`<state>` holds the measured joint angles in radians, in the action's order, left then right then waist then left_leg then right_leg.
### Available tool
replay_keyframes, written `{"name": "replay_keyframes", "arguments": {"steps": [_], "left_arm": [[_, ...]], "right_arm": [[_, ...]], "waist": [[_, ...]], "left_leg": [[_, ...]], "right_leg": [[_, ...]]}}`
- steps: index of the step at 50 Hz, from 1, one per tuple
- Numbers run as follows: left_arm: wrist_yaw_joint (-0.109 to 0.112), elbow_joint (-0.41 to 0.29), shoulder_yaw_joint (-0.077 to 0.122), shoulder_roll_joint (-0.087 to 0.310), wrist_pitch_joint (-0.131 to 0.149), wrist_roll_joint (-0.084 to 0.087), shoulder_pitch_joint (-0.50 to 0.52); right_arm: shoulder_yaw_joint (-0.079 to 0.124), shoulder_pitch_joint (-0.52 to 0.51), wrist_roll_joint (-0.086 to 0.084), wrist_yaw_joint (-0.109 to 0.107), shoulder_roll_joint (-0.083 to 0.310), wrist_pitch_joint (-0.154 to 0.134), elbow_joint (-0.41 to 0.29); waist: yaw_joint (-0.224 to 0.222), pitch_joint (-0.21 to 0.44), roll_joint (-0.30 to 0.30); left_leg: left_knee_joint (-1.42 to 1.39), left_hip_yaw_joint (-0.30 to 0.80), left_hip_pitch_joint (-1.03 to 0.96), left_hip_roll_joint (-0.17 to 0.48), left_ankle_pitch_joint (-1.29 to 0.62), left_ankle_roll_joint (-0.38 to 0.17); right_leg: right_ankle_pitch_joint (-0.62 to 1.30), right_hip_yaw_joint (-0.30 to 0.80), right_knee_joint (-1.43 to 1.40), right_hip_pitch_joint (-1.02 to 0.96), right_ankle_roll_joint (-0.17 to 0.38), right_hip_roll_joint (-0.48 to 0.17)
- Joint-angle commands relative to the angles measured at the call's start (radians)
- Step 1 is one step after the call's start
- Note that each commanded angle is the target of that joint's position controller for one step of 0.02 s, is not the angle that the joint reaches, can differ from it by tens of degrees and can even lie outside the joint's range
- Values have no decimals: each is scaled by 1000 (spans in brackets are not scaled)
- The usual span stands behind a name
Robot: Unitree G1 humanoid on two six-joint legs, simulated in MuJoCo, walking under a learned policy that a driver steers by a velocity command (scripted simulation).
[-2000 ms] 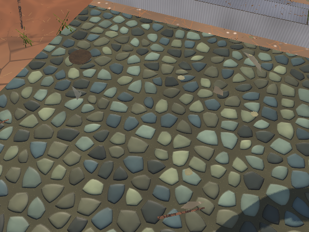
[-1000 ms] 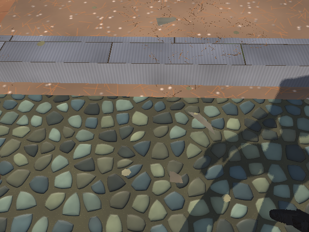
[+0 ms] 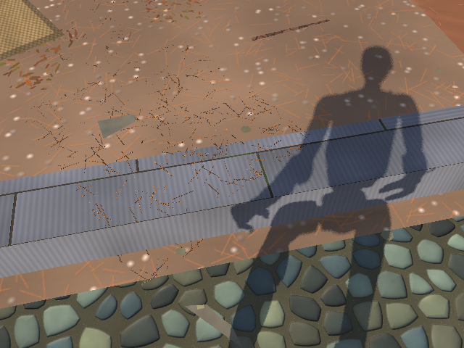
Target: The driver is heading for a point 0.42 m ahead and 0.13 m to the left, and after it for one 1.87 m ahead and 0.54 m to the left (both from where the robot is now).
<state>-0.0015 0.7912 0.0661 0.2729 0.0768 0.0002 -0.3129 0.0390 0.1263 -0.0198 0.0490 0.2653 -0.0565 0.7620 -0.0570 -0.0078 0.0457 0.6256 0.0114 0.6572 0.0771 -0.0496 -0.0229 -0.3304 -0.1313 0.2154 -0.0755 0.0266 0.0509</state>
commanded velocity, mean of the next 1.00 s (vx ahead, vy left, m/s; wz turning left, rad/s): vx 0.40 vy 0.00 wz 0.48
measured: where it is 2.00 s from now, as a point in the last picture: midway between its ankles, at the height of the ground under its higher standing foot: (142, 228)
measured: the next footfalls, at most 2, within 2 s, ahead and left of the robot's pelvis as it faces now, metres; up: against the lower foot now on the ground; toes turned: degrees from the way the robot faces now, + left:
left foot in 0.08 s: +0.23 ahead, +0.12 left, +0.00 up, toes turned +5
right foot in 0.56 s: +0.49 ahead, -0.04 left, +0.00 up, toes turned +20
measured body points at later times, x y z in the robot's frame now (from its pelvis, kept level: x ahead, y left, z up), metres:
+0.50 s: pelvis +0.28 +0.04 +0.01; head +0.31 +0.05 +0.45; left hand +0.40 +0.32 -0.09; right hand +0.37 -0.24 -0.12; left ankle +0.19 +0.12 -0.73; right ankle +0.45 -0.06 -0.71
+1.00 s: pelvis +0.48 +0.09 -0.01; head +0.51 +0.12 +0.44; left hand +0.36 +0.34 -0.14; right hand +0.75 -0.03 -0.11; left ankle +0.51 +0.20 -0.74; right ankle +0.46 -0.05 -0.72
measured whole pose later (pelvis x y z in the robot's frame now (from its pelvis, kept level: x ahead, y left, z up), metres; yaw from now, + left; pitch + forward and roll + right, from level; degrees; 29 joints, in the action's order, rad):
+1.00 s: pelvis +0.48 +0.09 -0.01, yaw +30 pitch +0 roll -1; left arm 0.01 0.85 0.03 0.27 0.03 0.00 -0.32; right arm 0.01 0.09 0.05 0.04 0.25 -0.02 0.75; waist -0.06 -0.08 0.00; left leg 0.52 -0.01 0.39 -0.05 0.14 -0.07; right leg -0.45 -0.14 0.63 0.17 0.00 -0.04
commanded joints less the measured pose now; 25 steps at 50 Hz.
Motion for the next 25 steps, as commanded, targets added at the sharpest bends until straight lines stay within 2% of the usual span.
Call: {"name": "replay_keyframes", "arguments": {"steps": [1,2,3,4,5,6,7,8,9,10,11,12,14,18,22,24,25], "left_arm": [[17,-32,50,183,-13,10,0],[24,-37,54,199,-21,10,12],[31,-41,54,207,-31,10,27],[39,-48,47,194,-32,9,28],[18,-75,13,112,-10,-40,-95],[3,-95,4,70,-1,-46,-85],[-3,-109,5,106,4,-47,20],[-8,-119,-7,96,14,-36,64],[-8,-117,-10,98,16,-38,74],[-7,-126,-8,111,2,-54,84],[-8,-113,-9,118,-17,-61,53],[-9,-106,-10,116,-33,-63,31],[-15,-108,-19,97,-44,-57,34],[-20,-143,-32,83,-39,-48,177],[-22,-168,-35,88,-25,-32,268],[-16,-171,-32,101,-14,-30,254],[-12,-164,-27,115,-9,-30,219]], "right_arm": [[22,-109,2,20,87,-18,-123],[33,-63,4,20,109,-14,-121],[53,43,4,17,143,-10,-102],[84,199,4,5,202,-7,-67],[91,365,120,-15,273,6,-21],[106,347,75,-16,319,13,-34],[110,331,51,-23,309,22,-37],[95,274,38,-31,253,25,-30],[75,231,34,-32,191,28,-27],[63,192,26,-35,161,28,-27],[57,163,26,-33,153,27,-36],[58,159,27,-29,161,21,-37],[66,173,28,-25,189,11,-25],[73,216,29,-21,196,11,-6],[80,260,36,-23,204,11,6],[83,251,41,-30,213,11,3],[85,236,42,-33,219,10,-1]], "waist": [[5,-46,-115],[33,0,-139],[95,65,-143],[173,149,-110],[157,305,38],[143,435,197],[171,371,46],[151,224,3],[110,108,-40],[75,61,-26],[50,56,-13],[38,59,-3],[31,45,7],[87,-18,33],[132,-18,31],[116,-4,38],[94,5,42]], "left_leg": [[-30,-52,20,-35,131,-46],[-21,-88,-57,-72,188,-66],[-39,-115,-201,-116,202,-91],[-79,-83,-453,-134,139,-131],[-55,243,-824,72,100,-247],[-213,729,-1006,271,-55,-376],[-242,646,-993,230,-26,-354],[-256,517,-858,211,19,-326],[-292,436,-693,168,-4,-281],[-324,387,-581,127,-19,-259],[-348,348,-508,102,-22,-248],[-361,324,-464,84,-39,-253],[-392,291,-415,55,-9,-259],[-437,293,-422,23,170,-235],[-381,319,-480,22,127,-202],[-321,348,-482,30,45,-174],[-288,372,-474,36,37,-156]], "right_leg": [[748,36,70,-44,112,-320],[937,20,155,-57,96,-314],[1066,-9,309,-37,73,-294],[1007,-36,531,85,35,-250],[533,-77,939,387,-12,-149],[-237,64,1225,672,-49,37],[-166,205,1266,787,-29,-28],[-79,204,1201,817,-20,-87],[-31,195,1085,771,-16,-128],[-28,195,1014,708,-28,-146],[-26,189,971,636,-39,-150],[-33,177,936,598,-47,-147],[-2,155,839,583,-63,-144],[174,149,599,628,-82,-144],[247,145,427,586,-87,-104],[209,148,371,507,-77,-79],[179,152,346,447,-69,-70]]}}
